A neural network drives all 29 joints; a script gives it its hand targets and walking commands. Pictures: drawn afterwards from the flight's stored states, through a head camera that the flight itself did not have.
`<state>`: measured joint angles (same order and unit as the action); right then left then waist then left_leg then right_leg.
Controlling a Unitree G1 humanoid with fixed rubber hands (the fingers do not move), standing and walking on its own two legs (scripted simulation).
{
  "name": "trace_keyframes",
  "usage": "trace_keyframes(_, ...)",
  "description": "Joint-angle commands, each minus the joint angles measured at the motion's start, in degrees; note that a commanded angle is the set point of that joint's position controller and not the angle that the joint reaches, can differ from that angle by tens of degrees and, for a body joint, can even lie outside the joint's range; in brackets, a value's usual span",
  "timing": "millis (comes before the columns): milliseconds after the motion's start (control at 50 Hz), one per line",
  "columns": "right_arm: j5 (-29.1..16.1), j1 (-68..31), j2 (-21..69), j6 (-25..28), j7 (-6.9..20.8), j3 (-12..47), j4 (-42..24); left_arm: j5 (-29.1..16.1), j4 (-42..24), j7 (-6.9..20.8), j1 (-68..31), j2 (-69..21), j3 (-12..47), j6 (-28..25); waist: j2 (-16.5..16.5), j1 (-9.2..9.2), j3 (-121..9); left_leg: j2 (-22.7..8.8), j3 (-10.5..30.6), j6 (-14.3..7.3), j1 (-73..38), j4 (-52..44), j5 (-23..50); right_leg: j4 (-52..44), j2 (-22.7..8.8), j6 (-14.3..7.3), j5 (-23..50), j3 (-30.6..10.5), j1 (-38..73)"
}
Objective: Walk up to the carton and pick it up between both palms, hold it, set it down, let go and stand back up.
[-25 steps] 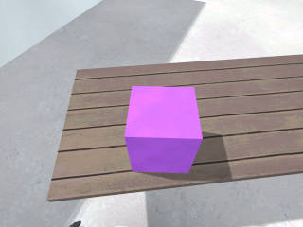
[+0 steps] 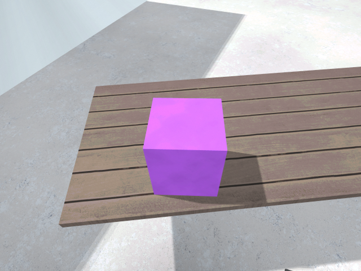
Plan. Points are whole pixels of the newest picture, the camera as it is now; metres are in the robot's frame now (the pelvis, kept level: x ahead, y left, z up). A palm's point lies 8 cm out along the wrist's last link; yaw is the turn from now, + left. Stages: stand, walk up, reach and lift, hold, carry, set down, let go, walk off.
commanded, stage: walk up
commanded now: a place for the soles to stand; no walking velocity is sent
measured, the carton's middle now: (186, 148) +0.49 +0.01 -0.08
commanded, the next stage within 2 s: reach and lift in 1.36 s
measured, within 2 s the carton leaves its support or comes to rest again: neither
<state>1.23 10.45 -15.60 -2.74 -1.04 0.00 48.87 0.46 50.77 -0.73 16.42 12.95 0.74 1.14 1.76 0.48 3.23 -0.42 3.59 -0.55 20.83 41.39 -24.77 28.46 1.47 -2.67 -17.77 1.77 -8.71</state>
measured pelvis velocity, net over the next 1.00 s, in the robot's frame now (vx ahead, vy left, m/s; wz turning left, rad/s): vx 0.01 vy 0.03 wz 0.09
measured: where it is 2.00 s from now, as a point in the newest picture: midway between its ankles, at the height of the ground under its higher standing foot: outside the picture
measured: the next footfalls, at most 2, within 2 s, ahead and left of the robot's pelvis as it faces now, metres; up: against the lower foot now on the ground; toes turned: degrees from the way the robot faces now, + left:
left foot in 0.14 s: +0.03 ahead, +0.14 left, +0.00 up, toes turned +5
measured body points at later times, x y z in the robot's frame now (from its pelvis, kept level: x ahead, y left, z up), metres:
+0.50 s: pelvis -0.01 +0.03 +0.00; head -0.01 +0.05 +0.45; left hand +0.03 +0.28 -0.15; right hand +0.02 -0.23 -0.13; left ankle -0.01 +0.14 -0.74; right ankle -0.02 -0.09 -0.74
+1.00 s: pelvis +0.01 +0.03 +0.00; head +0.02 +0.04 +0.45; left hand +0.03 +0.29 -0.15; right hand +0.07 -0.22 -0.14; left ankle -0.01 +0.14 -0.74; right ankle -0.02 -0.09 -0.74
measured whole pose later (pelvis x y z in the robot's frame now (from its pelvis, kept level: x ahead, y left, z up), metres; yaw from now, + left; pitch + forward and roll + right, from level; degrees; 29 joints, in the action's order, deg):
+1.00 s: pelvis +0.01 +0.03 +0.00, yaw +5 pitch -1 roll -1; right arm 0.5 16.5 -14.3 1.6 -1.0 2.5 56.3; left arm 0.9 56.3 -1.0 15.6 14.7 2.9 -0.6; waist 0.1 -0.3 1.8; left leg 2.7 6.0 -1.1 11.8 30.2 -16.8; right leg 26.6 -1.2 0.1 -18.3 5.6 -7.0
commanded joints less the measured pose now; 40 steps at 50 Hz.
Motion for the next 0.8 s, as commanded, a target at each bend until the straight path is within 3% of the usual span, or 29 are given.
trace_keyframes(0, 0.7, 1.4, -3.4, 3.2, 0.0, -0.1, 0.3, 0.0, -1.9, 0.2, 1.0, 8.4, -1.6, -2.5, -8.3, 0.43, 0.7, 0.1, -1.2, 0.4, 0.0, -7.2, 8.1, -8.7, -11.8, 0.1, 29.6, -10.3, 4.3)
trace_keyframes(40, 0.5, 0.6, -3.5, 3.8, -0.2, 0.5, 0.6, 0.5, -1.4, 0.5, 2.6, 7.7, -0.8, -2.4, -8.9, 1.20, -3.6, 0.0, -1.4, 0.8, -3.6, -12.6, 10.7, -6.7, -12.0, 0.1, 32.9, -10.0, 9.2)
trace_keyframes(60, 0.5, 2.0, -3.2, 3.9, -0.4, 0.5, 1.2, 0.6, -1.5, 0.5, 2.4, 8.2, -1.2, -2.4, -11.0, 0.45, -5.1, -1.1, -0.5, 0.4, -6.4, -15.6, 13.5, -6.7, -11.6, -0.6, 27.4, -8.1, 8.1)
trace_keyframes(80, 0.0, 2.5, -3.6, 3.8, -0.4, 0.6, 1.5, -0.1, -1.2, 0.4, 1.8, 8.7, -1.0, -2.2, -10.9, -0.11, -4.7, -1.3, 0.2, 0.4, -10.1, -17.5, 15.9, -7.5, -11.0, 0.3, 21.1, -8.6, 5.2)
trace_keyframes(100, 0.9, 3.4, -4.5, 3.7, -0.4, 0.0, 2.2, 0.2, -1.7, 0.6, 1.2, 8.1, -1.1, -2.3, -7.9, -0.47, -5.0, -1.7, 1.0, 0.0, -13.0, -17.8, 16.9, -7.8, -10.8, -0.1, 17.5, -9.6, 2.7)
trace_keyframes(120, 0.4, 5.3, -4.3, 3.9, -0.4, 0.3, 2.9, 0.1, -1.8, 0.8, 0.6, 8.0, -0.7, -2.2, -8.6, -0.71, -4.3, -3.0, 2.5, -0.6, -15.1, -16.8, 19.0, -8.5, -9.6, -0.9, 11.5, -8.0, -0.8)
trace_keyframes(140, 0.8, 4.4, -5.0, 3.8, -0.3, -0.2, 3.3, 0.2, -2.0, 0.8, 2.0, 6.8, -0.8, -2.3, -6.5, 0.27, -3.1, -3.2, 3.4, -1.5, -16.6, -15.2, 18.4, -10.2, -9.6, 0.2, 8.4, -9.3, -3.7)
trace_keyframes(160, -0.2, 3.6, -5.7, 3.7, 0.0, -0.3, 3.9, 0.1, -1.2, 0.6, 1.4, 6.5, -0.4, -2.3, -3.7, -0.13, -0.4, -3.3, 3.6, -1.6, -13.6, -15.2, 17.4, -11.7, -7.9, 0.1, 4.8, -6.6, -4.2)
trace_keyframes(200, -0.5, 7.3, -5.1, 4.2, 0.6, 0.4, 5.7, 0.3, -1.6, 0.3, -1.5, 7.0, -0.8, -2.1, -3.7, -1.35, 0.6, -3.4, 4.3, -1.4, -7.6, -18.4, 12.4, -9.7, -6.5, -0.6, -0.8, -4.8, -0.7)
trace_keyframes(240, -0.4, 6.5, -4.7, 4.2, 0.4, 0.7, 5.9, 0.2, -1.0, 0.5, 0.1, 7.0, -0.6, -1.9, -3.8, -0.36, 2.8, -3.3, 5.2, -1.6, -6.3, -19.4, 7.5, -9.7, -6.6, -0.6, -4.8, -5.4, -2.5)
trace_keyframes(260, -0.2, 5.8, -4.9, 4.3, 0.3, 0.7, 5.7, 0.1, -0.6, 0.6, 0.1, 6.5, -0.5, -2.0, -2.9, -0.05, 4.5, -3.4, 4.9, -1.8, -5.4, -19.5, 8.8, -9.8, -6.8, -0.5, -3.6, -5.1, -3.0)
trace_keyframes(280, -0.7, 6.2, -5.6, 4.2, 0.4, 0.6, 5.4, 0.0, -0.1, 0.5, 1.0, 7.2, -0.1, -2.1, 0.2, 0.05, 3.4, -3.0, 5.6, -1.7, -5.2, -19.8, 5.6, -10.2, -7.0, -0.8, -6.8, -5.6, -3.9)
trace_keyframes(360, -0.6, 8.0, -5.4, 4.6, 0.4, 0.8, 6.5, 0.6, 0.9, 0.5, 1.5, 8.1, 0.0, -2.5, 1.8, -0.15, 3.0, -3.4, 7.5, -2.1, -4.7, -22.2, 7.3, -6.7, -5.8, -0.6, -0.8, -4.0, -1.2)
trace_keyframes(440, -0.9, 7.8, -6.1, 4.4, 0.4, 0.5, 5.9, 0.7, 1.0, 0.0, 1.8, 6.5, 1.0, -2.7, 4.4, -0.37, 3.0, -4.7, 9.7, -3.2, -5.2, -24.3, 7.9, -6.1, -4.7, 0.3, 0.3, -2.5, -2.4)
trace_keyframes(460, -1.0, 8.0, -6.0, 4.3, 0.4, 0.4, 5.8, 0.7, 1.5, -0.1, 2.6, 6.4, 1.0, -2.9, 2.9, -0.28, 3.2, -4.8, 9.6, -3.4, -4.9, -24.2, 8.2, -6.2, -5.1, -0.1, 0.6, -2.4, -2.5)
trace_keyframes(480, -0.8, 8.2, -5.7, 4.4, 0.2, 0.8, 5.5, 0.8, 1.6, -0.1, 2.4, 7.4, 1.1, -2.8, 4.0, -0.03, 2.4, -4.6, 9.6, -3.6, -6.4, -24.2, 11.0, -5.2, -5.3, -0.1, 1.4, -2.3, -2.6)
trace_keyframes(580, -0.7, 9.8, -6.2, 4.7, 0.3, 0.6, 6.1, 0.9, 2.7, -0.3, 3.5, 7.3, 1.1, -3.3, 2.9, -0.27, -2.3, -3.9, 6.9, -3.1, -10.1, -19.7, 23.0, -6.0, -6.5, 0.0, 7.0, -2.2, 0.9)
trace_keyframes(620, -0.5, 10.2, -5.5, 4.7, 0.2, 0.5, 6.2, 0.9, 3.5, -0.4, 3.1, 7.5, 1.3, -3.2, 0.3, -1.32, -3.4, -3.3, 6.6, -3.5, -11.2, -17.2, 27.9, -5.9, -7.0, -0.5, 10.7, -2.1, 1.3)
trace_keyframes(680, -0.7, 9.5, -5.7, 4.5, 0.0, 0.7, 6.0, 0.4, 3.2, -0.6, 1.8, 7.9, 1.2, -2.8, -2.7, -0.98, -1.5, -3.2, 5.8, -3.0, -7.1, -15.9, 25.7, -6.4, -7.8, -0.9, 12.2, -2.3, 3.1)
trace_keyframes(700, -0.7, 9.4, -5.2, 4.5, 0.0, 0.9, 5.9, 0.5, 3.4, -0.5, 2.7, 7.9, 1.1, -2.6, -2.1, -1.12, -1.0, -2.4, 5.1, -2.4, -6.9, -15.5, 24.8, -6.1, -8.2, -0.9, 12.6, -2.8, 2.9)
trace_keyframes(740, -0.6, 10.3, -5.3, 4.5, -0.2, 1.0, 6.0, 0.5, 4.2, -0.4, 2.5, 8.5, 1.0, -2.3, -5.8, -0.81, -1.1, -2.8, 6.1, -2.3, -7.0, -15.4, 25.3, -5.7, -8.0, -1.2, 11.9, -1.8, 2.1)
trace_keyframes(760, -0.5, 9.3, -5.3, 4.4, -0.2, 1.2, 6.3, 0.7, 4.0, -0.4, 1.6, 7.2, 1.4, -2.1, -4.3, -0.20, 2.9, -2.6, 6.8, -2.6, -5.2, -15.3, 25.1, -5.4, -7.6, -0.7, 11.9, -1.3, 0.9)
trace_keyframes(780, -0.4, 9.4, -5.1, 4.4, -0.2, 1.1, 6.2, 0.6, 3.9, -0.4, 2.0, 7.2, 1.5, -2.1, -3.4, -0.90, 3.0, -2.3, 5.7, -2.7, -5.3, -15.3, 25.1, -6.0, -8.5, -1.3, 12.1, -2.7, 0.4)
